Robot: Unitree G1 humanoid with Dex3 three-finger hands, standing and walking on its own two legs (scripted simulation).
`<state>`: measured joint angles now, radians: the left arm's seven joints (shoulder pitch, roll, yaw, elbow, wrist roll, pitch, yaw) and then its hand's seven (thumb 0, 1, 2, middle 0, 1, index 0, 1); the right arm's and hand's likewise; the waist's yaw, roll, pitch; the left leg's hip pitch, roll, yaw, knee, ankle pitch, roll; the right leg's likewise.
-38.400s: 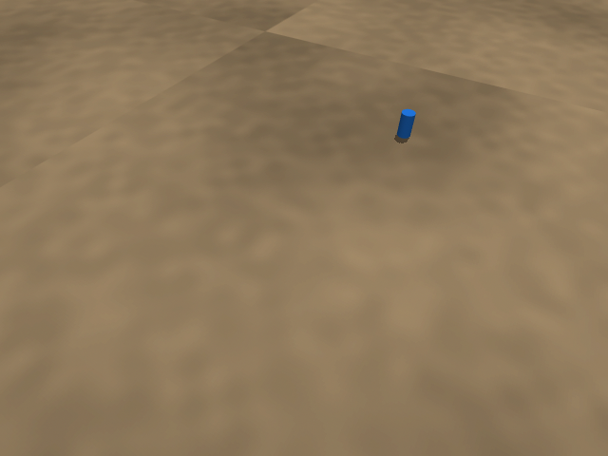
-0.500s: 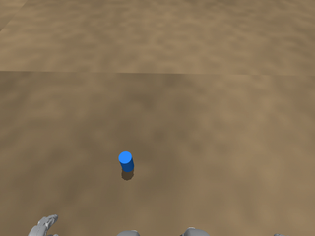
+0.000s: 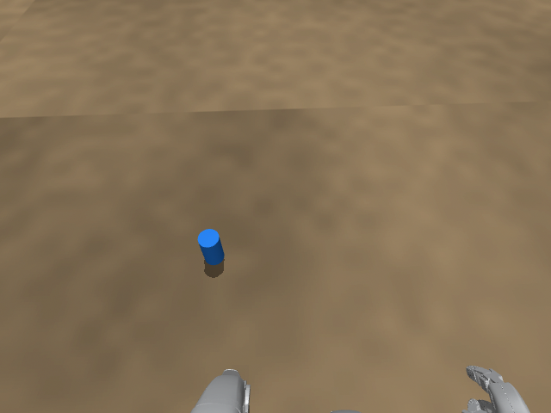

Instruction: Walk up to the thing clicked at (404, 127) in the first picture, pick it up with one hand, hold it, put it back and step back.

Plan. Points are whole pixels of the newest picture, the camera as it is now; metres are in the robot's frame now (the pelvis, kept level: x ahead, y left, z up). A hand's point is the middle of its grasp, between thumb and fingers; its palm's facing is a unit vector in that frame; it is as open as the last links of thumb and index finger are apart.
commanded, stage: step back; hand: left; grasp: from the side
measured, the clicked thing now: (211, 247) +0.72 +0.26 -0.68
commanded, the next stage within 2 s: stand in 1.80 s
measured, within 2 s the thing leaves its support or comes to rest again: neither
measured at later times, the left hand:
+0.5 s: hand out of the picture -0.07 +0.25 -0.14, palm faces +0.04 -0.92 -0.38, open 7.4 cm
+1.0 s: hand out of the picture -0.26 +0.24 -0.13, palm faces +0.14 -0.89 -0.43, open 7.4 cm
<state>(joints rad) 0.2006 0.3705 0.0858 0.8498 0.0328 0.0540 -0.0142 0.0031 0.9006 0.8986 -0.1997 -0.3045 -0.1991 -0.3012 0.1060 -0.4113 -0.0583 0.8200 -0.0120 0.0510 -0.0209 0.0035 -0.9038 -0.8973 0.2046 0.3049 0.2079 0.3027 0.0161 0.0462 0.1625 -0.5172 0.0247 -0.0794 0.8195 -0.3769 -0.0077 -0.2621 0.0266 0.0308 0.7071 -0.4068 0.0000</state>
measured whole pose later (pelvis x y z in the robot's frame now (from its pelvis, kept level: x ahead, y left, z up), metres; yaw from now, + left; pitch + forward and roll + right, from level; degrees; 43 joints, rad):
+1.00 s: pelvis -0.29 -0.05 +0.01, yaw +7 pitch -3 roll +2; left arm 0.23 0.40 0.08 0.92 0.03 0.03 0.00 0.00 0.90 0.90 -0.20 -0.31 -0.20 -0.30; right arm 0.25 -0.38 -0.06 0.99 -0.04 0.01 0.02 0.01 -0.91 -0.90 0.20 0.30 0.21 0.30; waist 0.03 -0.02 0.07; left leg -0.23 -0.04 -0.01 0.62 -0.34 0.02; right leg -0.35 -0.07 -0.01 0.77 -0.45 -0.02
